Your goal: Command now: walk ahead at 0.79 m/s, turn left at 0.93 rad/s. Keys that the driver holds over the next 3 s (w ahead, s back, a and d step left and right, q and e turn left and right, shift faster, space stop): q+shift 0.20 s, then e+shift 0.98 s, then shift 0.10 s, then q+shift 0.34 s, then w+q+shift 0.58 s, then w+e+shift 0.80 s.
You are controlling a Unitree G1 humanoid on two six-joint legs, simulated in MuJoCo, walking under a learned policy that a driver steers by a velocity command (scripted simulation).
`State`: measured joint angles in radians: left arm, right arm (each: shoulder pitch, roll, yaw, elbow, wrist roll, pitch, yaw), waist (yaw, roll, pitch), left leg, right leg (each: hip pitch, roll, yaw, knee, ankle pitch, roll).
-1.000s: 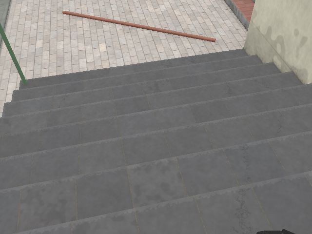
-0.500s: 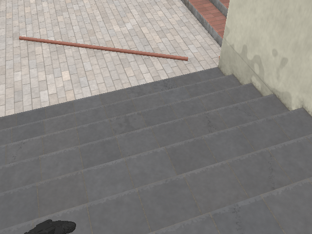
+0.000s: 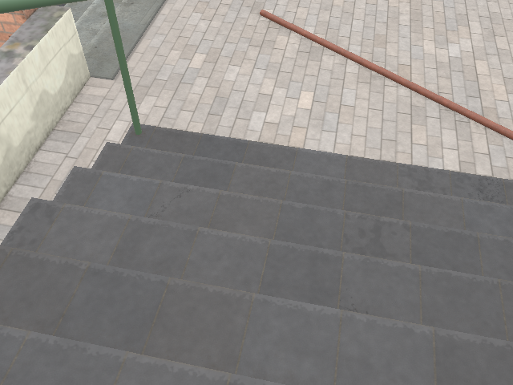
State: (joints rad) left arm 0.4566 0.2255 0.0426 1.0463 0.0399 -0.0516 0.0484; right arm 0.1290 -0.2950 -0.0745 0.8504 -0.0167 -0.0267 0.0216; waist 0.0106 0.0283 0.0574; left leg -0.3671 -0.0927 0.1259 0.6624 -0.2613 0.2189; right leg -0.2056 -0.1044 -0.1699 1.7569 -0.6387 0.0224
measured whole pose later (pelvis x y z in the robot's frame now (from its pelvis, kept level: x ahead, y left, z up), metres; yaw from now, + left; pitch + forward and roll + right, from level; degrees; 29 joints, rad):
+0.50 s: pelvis +0.27 -0.04 -0.14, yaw +13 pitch -2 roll -1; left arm 0.35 0.18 0.02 0.92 0.01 -0.01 -0.02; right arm 0.20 -0.22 -0.02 0.83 -0.05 0.03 -0.05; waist 0.02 0.04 0.05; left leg -0.66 -0.11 0.00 1.92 -0.66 0.05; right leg -0.38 0.15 0.04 0.52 -0.10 -0.14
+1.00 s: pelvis +0.26 +0.02 -0.13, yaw -13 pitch -1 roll +2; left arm 0.28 0.31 0.07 0.65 0.02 0.09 0.02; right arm -0.06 -0.25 0.02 0.55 -0.02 0.07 -0.01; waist 0.11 0.01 0.05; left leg -0.61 -0.15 -0.12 0.96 -0.30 -0.05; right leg -0.35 0.24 0.48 0.43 -0.06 -0.02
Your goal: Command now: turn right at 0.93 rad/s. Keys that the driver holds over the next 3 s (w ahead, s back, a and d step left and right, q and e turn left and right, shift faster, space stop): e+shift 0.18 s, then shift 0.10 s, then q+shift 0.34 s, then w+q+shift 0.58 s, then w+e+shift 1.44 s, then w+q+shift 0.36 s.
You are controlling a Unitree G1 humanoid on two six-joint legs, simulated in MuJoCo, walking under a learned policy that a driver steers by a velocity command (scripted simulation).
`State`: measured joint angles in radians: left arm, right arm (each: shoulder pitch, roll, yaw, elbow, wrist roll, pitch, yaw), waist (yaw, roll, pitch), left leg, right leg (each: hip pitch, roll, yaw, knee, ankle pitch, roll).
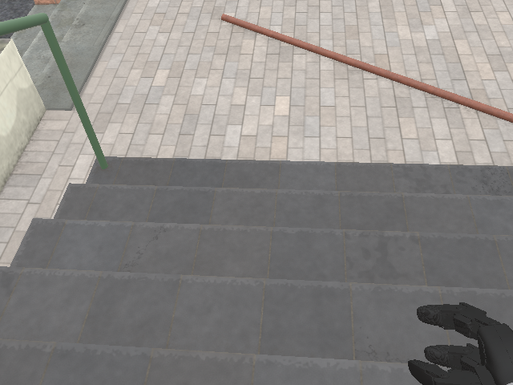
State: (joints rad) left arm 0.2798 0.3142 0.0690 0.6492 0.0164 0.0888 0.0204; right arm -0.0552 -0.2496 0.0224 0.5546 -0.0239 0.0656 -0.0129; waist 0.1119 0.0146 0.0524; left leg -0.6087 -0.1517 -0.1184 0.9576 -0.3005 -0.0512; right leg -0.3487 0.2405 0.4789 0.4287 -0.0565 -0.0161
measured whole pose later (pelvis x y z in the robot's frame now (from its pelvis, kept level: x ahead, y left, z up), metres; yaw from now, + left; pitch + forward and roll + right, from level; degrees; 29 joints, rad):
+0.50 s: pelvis -0.07 +0.05 -0.01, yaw -14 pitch -1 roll -1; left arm 0.00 0.18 -0.02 0.52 0.02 0.15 0.02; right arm 0.40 -0.19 0.02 0.68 -0.01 0.00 -0.05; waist -0.13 -0.08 -0.01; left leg -0.40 -0.03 -0.01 0.49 -0.09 0.05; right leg -0.78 0.13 0.01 2.10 -0.61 0.06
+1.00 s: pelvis -0.04 +0.04 +0.11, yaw +8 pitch +1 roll +1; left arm 0.46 0.28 0.03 0.80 0.05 -0.06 0.02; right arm 0.20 -0.31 -0.11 0.76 -0.04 0.09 0.06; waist 0.04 0.04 -0.01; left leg -0.76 0.01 -0.07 1.08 0.20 0.06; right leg -0.05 -0.05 -0.29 0.69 -0.65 -0.02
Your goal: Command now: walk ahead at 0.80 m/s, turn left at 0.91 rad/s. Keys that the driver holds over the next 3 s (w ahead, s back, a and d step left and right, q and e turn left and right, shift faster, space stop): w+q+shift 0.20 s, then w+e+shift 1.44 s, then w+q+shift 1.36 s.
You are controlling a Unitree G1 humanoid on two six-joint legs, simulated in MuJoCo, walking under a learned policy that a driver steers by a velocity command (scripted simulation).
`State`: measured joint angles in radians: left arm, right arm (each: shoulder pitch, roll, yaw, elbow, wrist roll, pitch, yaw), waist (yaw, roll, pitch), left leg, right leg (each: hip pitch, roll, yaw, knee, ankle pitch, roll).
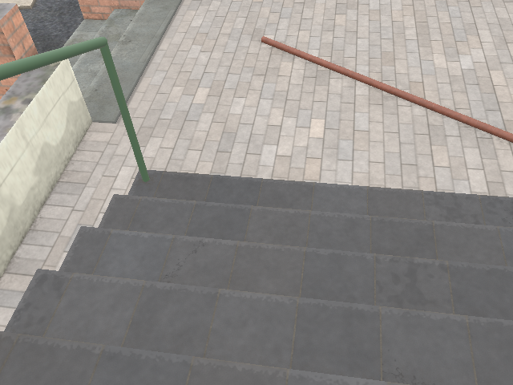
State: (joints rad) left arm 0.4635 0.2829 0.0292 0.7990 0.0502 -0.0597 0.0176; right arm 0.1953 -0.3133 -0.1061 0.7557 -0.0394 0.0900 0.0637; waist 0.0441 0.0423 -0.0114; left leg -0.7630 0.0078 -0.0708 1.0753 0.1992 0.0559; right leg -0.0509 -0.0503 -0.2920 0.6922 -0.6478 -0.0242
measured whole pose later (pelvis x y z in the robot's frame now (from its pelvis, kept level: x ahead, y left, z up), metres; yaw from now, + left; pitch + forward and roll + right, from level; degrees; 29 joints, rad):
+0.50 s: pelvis +0.33 +0.11 -0.15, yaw +12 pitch -1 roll +2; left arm 0.28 0.23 0.05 0.93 0.03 -0.03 -0.04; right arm 0.37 -0.21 -0.04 1.01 0.00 -0.11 -0.01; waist 0.02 -0.03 0.05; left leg -0.05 -0.15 0.17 0.69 -0.63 0.15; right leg -0.65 -0.09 0.08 0.78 0.29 -0.08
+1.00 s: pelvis +0.78 +0.21 -0.36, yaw -10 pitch +0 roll -1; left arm 0.50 0.24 0.05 0.99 0.03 -0.07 0.02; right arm 0.02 -0.22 -0.01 0.77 0.00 -0.10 0.00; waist 0.14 0.02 -0.03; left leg -0.40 0.03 -0.11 0.40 0.30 -0.02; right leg -0.06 0.20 0.25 1.14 -0.82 -0.15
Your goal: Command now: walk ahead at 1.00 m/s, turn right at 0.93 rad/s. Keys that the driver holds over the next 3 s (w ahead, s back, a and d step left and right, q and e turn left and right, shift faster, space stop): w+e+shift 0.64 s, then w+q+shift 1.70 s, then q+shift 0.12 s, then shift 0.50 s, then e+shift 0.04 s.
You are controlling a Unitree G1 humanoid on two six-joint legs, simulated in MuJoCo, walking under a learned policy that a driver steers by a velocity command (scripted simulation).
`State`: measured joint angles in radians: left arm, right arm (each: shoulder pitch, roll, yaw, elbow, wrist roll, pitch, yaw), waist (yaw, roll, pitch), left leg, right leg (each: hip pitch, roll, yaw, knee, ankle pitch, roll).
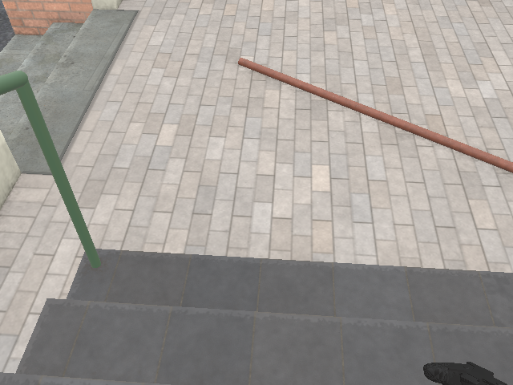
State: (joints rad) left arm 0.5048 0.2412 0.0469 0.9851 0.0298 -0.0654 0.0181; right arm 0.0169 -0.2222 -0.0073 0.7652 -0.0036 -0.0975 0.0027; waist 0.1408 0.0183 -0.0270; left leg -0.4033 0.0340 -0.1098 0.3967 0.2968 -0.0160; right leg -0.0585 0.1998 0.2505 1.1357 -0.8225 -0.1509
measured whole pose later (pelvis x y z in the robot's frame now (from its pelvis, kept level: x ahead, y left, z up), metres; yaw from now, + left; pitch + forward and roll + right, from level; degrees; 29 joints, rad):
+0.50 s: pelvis +0.41 -0.03 -0.17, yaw -28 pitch +0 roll +3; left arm -0.02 0.27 0.04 0.81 0.03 -0.02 -0.03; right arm 0.63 -0.20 -0.03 1.07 -0.05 -0.05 -0.06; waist -0.07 -0.06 0.05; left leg -0.04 0.08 0.25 1.51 -0.60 -0.05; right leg -0.37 0.07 -0.15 0.54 -0.01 -0.24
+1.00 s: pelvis +0.82 -0.17 -0.34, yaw -36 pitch -2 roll +1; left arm 0.11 0.21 0.01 0.83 0.06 -0.08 0.02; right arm 0.57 -0.20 -0.04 1.06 -0.03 -0.05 0.02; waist -0.07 -0.03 -0.02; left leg -0.23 -0.15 -0.01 0.72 -0.44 0.11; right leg -0.68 0.00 0.05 1.70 -0.41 -0.07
